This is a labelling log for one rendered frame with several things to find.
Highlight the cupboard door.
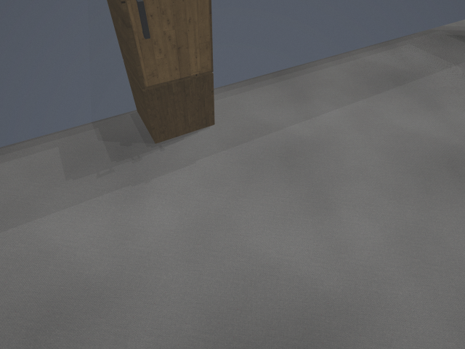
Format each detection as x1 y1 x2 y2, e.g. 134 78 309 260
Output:
126 0 211 87

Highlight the handle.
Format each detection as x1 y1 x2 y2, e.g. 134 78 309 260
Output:
136 0 150 39

